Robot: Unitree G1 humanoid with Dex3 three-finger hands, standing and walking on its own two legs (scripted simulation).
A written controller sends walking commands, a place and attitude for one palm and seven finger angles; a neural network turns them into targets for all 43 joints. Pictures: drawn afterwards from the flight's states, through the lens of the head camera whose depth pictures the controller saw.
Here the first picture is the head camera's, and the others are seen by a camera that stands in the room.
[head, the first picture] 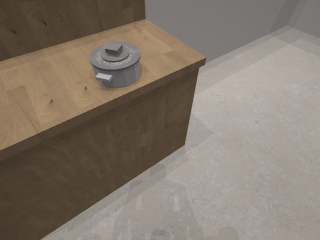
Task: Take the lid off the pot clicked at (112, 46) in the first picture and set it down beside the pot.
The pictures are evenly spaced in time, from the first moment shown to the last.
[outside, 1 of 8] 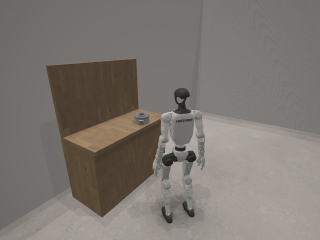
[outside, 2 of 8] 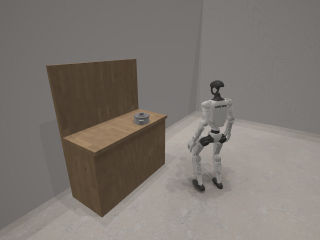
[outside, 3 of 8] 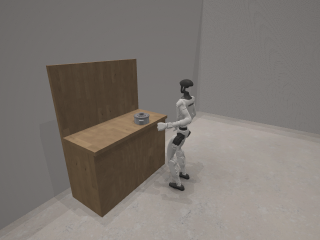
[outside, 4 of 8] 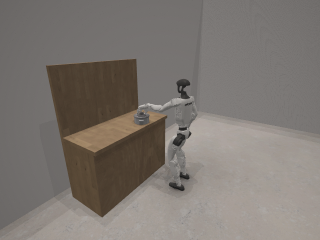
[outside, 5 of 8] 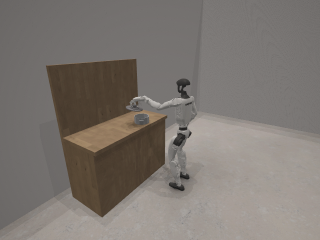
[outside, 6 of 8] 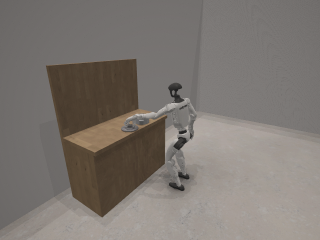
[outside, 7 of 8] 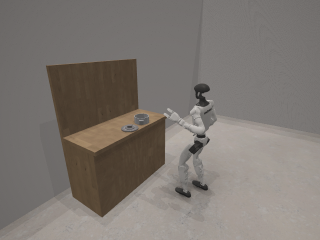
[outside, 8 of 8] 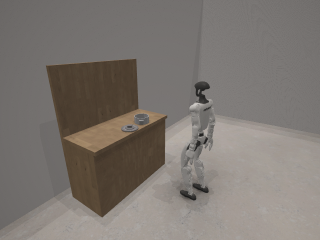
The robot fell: no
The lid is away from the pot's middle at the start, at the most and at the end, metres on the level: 0.00 0.25 0.24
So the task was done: yes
